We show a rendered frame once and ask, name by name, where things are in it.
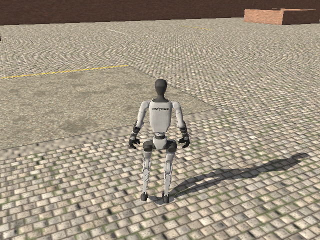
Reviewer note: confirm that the right robot forearm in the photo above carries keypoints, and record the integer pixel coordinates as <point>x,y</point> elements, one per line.
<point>184,132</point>

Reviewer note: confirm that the right robot hand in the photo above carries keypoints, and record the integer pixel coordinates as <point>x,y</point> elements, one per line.
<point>183,141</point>

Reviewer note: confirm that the robot left upper arm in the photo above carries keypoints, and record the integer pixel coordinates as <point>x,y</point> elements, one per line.
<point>142,112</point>

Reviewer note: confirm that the left robot forearm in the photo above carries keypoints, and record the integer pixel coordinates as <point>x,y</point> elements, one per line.
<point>135,131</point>

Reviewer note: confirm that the left robot hand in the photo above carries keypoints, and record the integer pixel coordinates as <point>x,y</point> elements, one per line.
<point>131,142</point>

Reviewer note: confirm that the right robot foot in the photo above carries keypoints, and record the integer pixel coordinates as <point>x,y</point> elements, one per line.
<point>165,198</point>

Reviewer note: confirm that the right robot shin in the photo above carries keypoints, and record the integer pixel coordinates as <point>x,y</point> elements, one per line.
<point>167,181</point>

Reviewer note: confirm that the robot right upper arm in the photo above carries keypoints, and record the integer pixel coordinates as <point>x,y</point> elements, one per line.
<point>178,113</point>

